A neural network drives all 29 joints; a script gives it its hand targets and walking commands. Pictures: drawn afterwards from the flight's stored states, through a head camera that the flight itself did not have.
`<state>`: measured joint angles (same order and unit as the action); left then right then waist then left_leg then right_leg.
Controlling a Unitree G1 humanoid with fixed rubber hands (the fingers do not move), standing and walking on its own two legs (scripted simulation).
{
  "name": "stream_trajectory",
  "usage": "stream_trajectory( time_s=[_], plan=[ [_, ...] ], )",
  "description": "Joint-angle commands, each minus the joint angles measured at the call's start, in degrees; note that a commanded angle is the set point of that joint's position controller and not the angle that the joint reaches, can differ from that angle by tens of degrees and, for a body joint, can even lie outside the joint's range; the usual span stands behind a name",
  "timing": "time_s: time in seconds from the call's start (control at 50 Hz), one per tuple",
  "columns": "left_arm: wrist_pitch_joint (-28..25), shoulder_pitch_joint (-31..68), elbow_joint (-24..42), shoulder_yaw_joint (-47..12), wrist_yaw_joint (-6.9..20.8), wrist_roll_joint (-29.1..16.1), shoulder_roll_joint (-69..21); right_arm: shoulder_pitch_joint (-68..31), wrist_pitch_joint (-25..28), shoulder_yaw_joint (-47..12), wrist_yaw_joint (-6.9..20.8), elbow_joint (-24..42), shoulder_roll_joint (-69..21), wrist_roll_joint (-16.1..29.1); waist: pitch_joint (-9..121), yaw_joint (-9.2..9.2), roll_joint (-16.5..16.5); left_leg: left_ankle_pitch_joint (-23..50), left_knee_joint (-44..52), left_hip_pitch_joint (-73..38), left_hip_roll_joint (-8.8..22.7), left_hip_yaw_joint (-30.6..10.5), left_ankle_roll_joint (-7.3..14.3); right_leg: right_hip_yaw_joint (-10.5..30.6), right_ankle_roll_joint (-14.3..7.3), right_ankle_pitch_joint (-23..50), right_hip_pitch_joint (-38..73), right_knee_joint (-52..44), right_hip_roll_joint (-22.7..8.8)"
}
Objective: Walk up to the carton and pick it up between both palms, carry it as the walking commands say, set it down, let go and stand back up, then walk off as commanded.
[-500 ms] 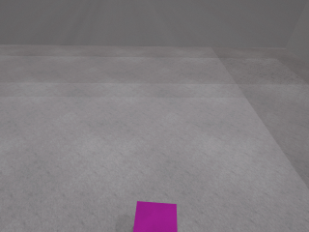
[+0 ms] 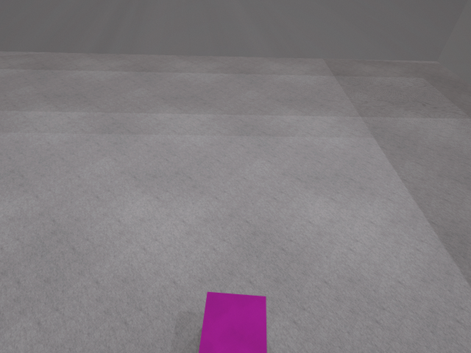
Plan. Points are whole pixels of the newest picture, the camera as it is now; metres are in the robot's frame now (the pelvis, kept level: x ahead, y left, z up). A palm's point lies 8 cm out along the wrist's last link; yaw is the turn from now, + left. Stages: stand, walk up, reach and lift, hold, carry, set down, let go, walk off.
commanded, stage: walk off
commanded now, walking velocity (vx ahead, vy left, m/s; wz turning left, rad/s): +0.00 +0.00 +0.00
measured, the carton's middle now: (233, 336) +0.37 +0.00 -0.65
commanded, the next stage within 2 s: stand in 0.72 s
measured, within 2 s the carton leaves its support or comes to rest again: neither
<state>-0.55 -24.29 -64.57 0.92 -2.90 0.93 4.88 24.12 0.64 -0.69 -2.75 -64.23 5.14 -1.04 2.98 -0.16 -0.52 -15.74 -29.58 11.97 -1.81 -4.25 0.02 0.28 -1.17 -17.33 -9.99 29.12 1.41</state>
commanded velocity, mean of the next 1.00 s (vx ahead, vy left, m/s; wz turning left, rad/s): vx -0.17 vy -0.05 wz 0.00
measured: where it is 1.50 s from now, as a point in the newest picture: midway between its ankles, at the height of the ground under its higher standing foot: outside the picture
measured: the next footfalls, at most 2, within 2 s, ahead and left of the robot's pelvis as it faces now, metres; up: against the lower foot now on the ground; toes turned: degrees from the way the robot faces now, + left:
right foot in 0.92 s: -0.26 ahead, -0.10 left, +0.00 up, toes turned -2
left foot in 1.20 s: -0.28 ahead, +0.09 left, +0.00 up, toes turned +3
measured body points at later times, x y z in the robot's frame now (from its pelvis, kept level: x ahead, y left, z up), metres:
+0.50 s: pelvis -0.08 +0.02 -0.03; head -0.08 +0.04 +0.42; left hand -0.05 +0.26 -0.19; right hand -0.06 -0.22 -0.17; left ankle -0.03 +0.11 -0.74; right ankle -0.02 -0.11 -0.74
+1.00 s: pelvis -0.25 -0.01 +0.00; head -0.27 -0.01 +0.45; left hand -0.29 +0.25 -0.15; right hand -0.22 -0.27 -0.14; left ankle -0.10 +0.11 -0.68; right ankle -0.30 -0.10 -0.74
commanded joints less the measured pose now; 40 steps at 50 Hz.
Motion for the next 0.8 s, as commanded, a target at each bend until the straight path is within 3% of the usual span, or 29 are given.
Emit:
stream_trajectory(
  time_s=[0.0,0.14,0.24,0.32,0.38,0.4,0.42,0.44,0.46,0.48,0.5,0.52,0.54,0.56,0.58,0.62,0.7,0.74,0.78],
  plan=[
    [-0.2,-4.7,-0.1,0.5,-0.1,-0.1,3.6,4.5,0.1,0.5,-0.1,-0.3,3.9,0.0,-12.2,0.03,0.4,5.8,6.8,5.2,4.8,-3.8,2.4,5.3,-1.3,4.3,-4.1,-8.0,-5.5],
    [0.1,-2.7,0.3,1.6,-0.7,-0.2,5.7,1.9,-0.1,1.2,-0.7,0.2,5.9,0.2,-10.2,-0.09,0.6,14.8,1.9,5.8,7.5,-3.4,1.0,4.8,-0.3,14.1,-3.9,-3.3,-7.8],
    [1.3,-0.2,2.7,2.8,-1.1,-0.1,7.9,-0.9,-1.0,2.1,-1.4,2.9,7.4,0.1,-6.5,-0.05,-0.6,16.0,-2.8,6.7,6.7,-2.4,1.2,5.8,-1.7,17.5,-5.1,-1.3,-8.7],
    [2.5,2.1,4.4,3.8,-1.2,0.2,10.1,-1.1,-2.2,2.4,-1.5,4.7,6.6,-0.3,-5.0,0.61,-4.6,9.5,-10.7,5.7,3.3,1.3,0.5,9.4,-5.6,18.3,-9.6,-4.8,-13.2],
    [3.2,8.2,7.0,4.5,-1.3,0.9,11.7,1.2,-3.1,2.9,-1.2,5.0,5.7,-1.0,-4.9,1.82,-9.3,-6.9,-21.2,3.1,0.9,5.9,0.2,12.3,-9.9,18.1,-17.1,-7.3,-18.0],
    [3.4,9.8,7.7,4.6,-1.3,1.1,11.8,1.5,-3.2,3.0,-0.9,5.4,5.6,-1.2,-5.3,2.09,-9.3,-8.7,-19.9,2.1,1.4,6.2,0.4,12.4,-9.9,16.1,-19.6,-6.9,-17.7],
    [3.7,11.4,8.3,4.7,-1.3,1.1,11.8,2.0,-3.0,3.1,-0.7,5.8,5.9,-1.2,-5.9,2.76,-8.0,-7.1,-16.6,0.4,2.7,5.4,0.6,11.9,-8.8,12.7,-22.3,-5.3,-16.4],
    [4.0,12.2,8.7,4.8,-1.2,1.1,11.4,2.7,-2.7,3.3,-0.6,5.9,6.6,-1.3,-6.4,3.37,-4.2,-2.6,-11.4,-0.7,4.8,3.8,0.8,10.4,-6.6,8.3,-23.8,-2.1,-14.0],
    [4.5,10.4,9.2,4.5,-0.9,0.8,9.5,2.6,-2.2,4.0,-0.9,6.7,9.9,-1.7,-7.2,2.77,9.2,8.8,1.9,1.7,13.1,-7.0,2.2,4.6,-2.5,-2.3,-24.6,7.7,-6.3],
    [5.1,9.9,10.0,4.4,-1.0,0.4,8.4,4.5,-1.8,4.5,-1.0,7.1,13.5,-1.3,-6.3,3.32,20.8,21.0,14.7,5.4,28.1,-24.1,8.0,-5.3,1.7,-16.3,-24.6,29.0,4.5],
    [6.2,9.8,9.7,4.9,-1.2,1.1,7.9,3.6,-1.6,4.6,-1.4,7.5,15.6,-2.1,-4.7,3.07,17.4,11.7,17.8,12.9,28.8,-25.7,11.6,4.3,2.1,-19.3,-19.5,42.2,4.6],
    [6.8,9.0,9.3,5.5,-0.6,1.2,9.5,0.2,-1.8,4.7,-1.6,8.6,15.0,-2.0,-6.9,1.63,14.8,1.3,18.1,16.9,26.8,-24.6,12.3,7.2,1.6,-16.3,-19.4,47.3,3.4],
    [6.9,8.5,8.6,5.5,0.6,1.5,9.3,-2.2,-2.3,4.7,-1.6,10.0,14.7,-1.4,-8.5,0.99,9.3,-7.7,17.9,19.4,24.0,-21.7,11.1,7.9,1.3,-14.0,-20.1,49.5,2.5],
    [6.8,9.1,8.5,5.2,1.4,1.5,7.7,-6.0,-2.5,4.6,-1.9,11.6,14.5,-1.5,-9.1,0.22,7.3,-10.8,17.2,20.7,21.7,-19.3,10.9,8.6,2.0,-11.4,-20.5,51.9,2.1],
    [6.6,7.9,8.1,5.5,1.6,1.7,8.0,-9.4,-2.5,4.7,-2.1,13.1,14.2,-1.6,-8.4,-1.09,6.1,-9.1,16.7,20.3,20.2,-16.2,10.1,7.3,2.6,-9.2,-19.9,52.8,2.0],
    [6.5,6.7,8.0,6.2,1.4,2.1,10.3,-9.5,-2.1,5.5,-1.9,13.7,15.3,-1.2,-4.7,-0.55,5.2,-7.2,16.5,13.8,19.8,-15.3,9.8,5.8,3.8,-6.8,-20.5,52.7,3.3],
    [6.7,9.4,10.3,6.9,1.5,1.0,12.8,-4.6,-1.5,6.2,-1.9,11.8,15.1,-0.7,-1.5,1.85,7.5,-9.2,16.6,2.2,18.9,-15.1,8.1,4.6,6.1,-7.8,-20.8,41.1,2.0],
    [6.7,6.5,10.3,6.4,1.6,-0.3,11.6,-5.5,-1.8,6.6,-1.5,11.8,15.9,-1.0,0.8,1.06,13.1,-13.3,19.6,3.2,17.2,-12.5,5.7,0.6,6.3,-11.8,-13.0,30.3,2.1],
    [6.6,1.3,9.0,5.9,1.3,-1.7,11.2,-6.5,-2.5,7.2,-1.2,11.9,17.2,-1.7,1.5,0.07,19.3,-15.4,24.6,6.5,16.2,-10.2,2.5,-3.7,4.8,-17.5,-2.8,16.9,3.6]
  ],
)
